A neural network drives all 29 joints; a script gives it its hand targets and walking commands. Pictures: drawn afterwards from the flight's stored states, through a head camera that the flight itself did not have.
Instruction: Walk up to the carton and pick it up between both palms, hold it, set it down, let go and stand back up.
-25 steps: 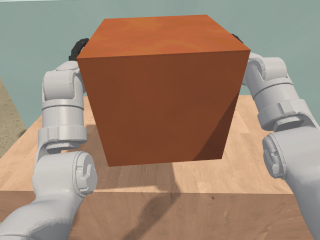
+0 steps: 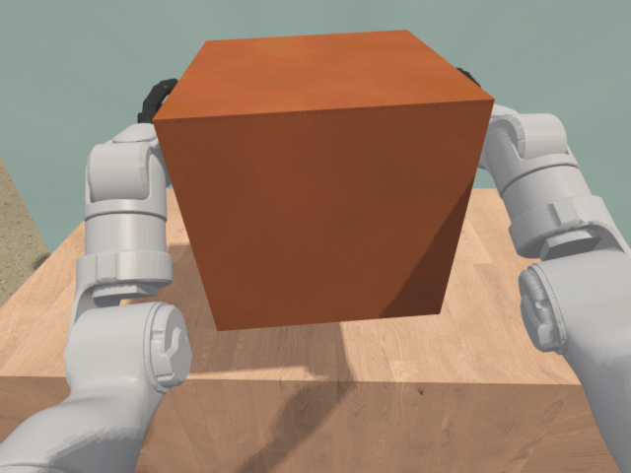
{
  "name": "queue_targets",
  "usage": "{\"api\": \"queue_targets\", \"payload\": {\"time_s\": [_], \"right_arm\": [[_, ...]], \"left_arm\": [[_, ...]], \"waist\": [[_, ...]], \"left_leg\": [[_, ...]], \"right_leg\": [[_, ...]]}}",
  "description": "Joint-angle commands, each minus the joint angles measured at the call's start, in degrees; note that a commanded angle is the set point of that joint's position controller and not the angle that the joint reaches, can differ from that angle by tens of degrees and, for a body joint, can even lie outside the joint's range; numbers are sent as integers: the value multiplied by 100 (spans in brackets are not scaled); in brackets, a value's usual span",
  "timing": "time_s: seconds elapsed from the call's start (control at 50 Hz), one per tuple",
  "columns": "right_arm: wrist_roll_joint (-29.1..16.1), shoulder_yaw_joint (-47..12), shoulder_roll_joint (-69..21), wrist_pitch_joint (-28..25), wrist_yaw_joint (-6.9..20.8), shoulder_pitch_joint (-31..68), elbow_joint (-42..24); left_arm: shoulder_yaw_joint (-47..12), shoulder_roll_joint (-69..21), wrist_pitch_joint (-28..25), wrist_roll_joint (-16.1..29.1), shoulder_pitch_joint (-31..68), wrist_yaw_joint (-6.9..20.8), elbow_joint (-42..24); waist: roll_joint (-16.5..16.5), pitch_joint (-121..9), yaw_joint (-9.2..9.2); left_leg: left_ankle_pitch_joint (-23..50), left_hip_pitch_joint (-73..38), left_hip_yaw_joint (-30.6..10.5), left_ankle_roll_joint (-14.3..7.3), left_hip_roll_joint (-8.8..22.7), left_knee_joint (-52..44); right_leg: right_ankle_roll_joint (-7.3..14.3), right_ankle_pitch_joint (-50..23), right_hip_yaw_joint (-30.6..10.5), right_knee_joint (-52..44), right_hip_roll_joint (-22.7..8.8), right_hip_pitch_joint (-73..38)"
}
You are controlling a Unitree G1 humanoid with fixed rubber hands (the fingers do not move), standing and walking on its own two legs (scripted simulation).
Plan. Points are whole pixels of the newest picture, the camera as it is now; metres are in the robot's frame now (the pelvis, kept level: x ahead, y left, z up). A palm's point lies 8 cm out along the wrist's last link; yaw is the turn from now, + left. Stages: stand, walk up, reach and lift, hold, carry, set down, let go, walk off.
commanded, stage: hold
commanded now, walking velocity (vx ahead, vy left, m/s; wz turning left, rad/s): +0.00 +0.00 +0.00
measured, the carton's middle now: (317, 171) +0.38 -0.01 +0.26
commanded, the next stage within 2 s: set down in 1.60 s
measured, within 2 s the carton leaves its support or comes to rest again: neither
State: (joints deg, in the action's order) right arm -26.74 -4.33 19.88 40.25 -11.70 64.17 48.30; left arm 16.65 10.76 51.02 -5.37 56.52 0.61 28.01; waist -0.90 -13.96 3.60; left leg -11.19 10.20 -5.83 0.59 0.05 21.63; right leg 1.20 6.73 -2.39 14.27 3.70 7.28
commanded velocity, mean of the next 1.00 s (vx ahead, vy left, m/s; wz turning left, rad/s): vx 0.00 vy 0.00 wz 0.00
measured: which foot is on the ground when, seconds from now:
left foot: down 0.00-1.00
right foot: down 0.00-1.00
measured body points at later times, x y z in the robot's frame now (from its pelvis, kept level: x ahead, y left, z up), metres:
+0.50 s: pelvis +0.00 +0.00 +0.00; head -0.10 +0.00 +0.44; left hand +0.38 +0.17 +0.31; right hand +0.38 -0.19 +0.31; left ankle +0.00 +0.12 -0.75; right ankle +0.01 -0.11 -0.75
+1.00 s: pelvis +0.00 +0.00 +0.00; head -0.09 +0.01 +0.44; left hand +0.38 +0.17 +0.31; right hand +0.38 -0.19 +0.31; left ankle +0.00 +0.12 -0.75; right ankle +0.01 -0.11 -0.75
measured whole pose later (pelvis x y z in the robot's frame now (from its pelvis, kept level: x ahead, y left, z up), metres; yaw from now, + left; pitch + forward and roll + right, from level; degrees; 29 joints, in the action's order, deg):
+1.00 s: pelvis +0.00 +0.00 +0.00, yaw +0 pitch +0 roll -2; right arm -26.8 -4.8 20.0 40.6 -11.7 64.1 48.2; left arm 16.1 11.0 50.8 -4.9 56.2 0.5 28.1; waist -1.2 -14.1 3.5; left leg -11.2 10.6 -6.1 0.7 0.1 21.8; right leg 1.3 6.8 -2.5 14.2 3.9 7.4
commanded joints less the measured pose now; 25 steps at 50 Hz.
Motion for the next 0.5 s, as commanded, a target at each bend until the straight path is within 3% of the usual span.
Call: {"api": "queue_targets", "payload": {"time_s": [0.0, 0.08, 0.14, 0.22, 0.3, 0.36, 0.48], "right_arm": [[-1166, -768, -4008, -121, 893, 4509, -2265], [-1145, -702, -3940, -119, 900, 4483, -2268], [-1159, -792, -4051, -140, 915, 4532, -2363], [-1205, -812, -4061, -136, 900, 4479, -2496], [-1137, -749, -3998, -118, 908, 4462, -2324], [-1058, -699, -4028, -110, 915, 4512, -2175], [-1100, -683, -4079, -96, 899, 4592, -2204]], "left_arm": [[-1819, -3351, -551, 1051, 4460, 855, -1328], [-1887, -3391, -520, 1043, 4488, 848, -1433], [-1932, -3384, -567, 1096, 4609, 831, -1524], [-2003, -3384, -569, 1140, 4576, 799, -1716], [-2018, -3339, -546, 1140, 4583, 811, -1502], [-1861, -3287, -531, 1043, 4570, 846, -1264], [-1826, -3251, -581, 1082, 4633, 866, -1192]], "waist": [[-99, -1966, -4], [-167, -1923, 56], [-55, -1983, 3], [-154, -2134, 9], [-135, -1837, 74], [-67, -1666, 10], [7, -1887, 22]], "left_leg": [[1351, -91, 152, 160, -133, -179], [1326, -123, 141, 177, -105, -180], [1361, -135, 121, 152, -138, -145], [1497, -200, 110, 184, -137, -114], [1258, -77, 118, 168, -139, -156], [906, 52, 136, 118, -127, -266], [998, 17, 150, 95, -143, -234]], "right_leg": [[-206, -1373, -92, 153, 93, -1330], [-187, -1288, -107, 129, 91, -1210], [-218, -1333, -93, 167, 99, -1254], [-234, -1511, -112, 186, 119, -1281], [-225, -1288, -102, 133, 62, -1172], [-218, -991, -119, 74, 35, -1111], [-237, -1140, -143, 81, 24, -1228]]}}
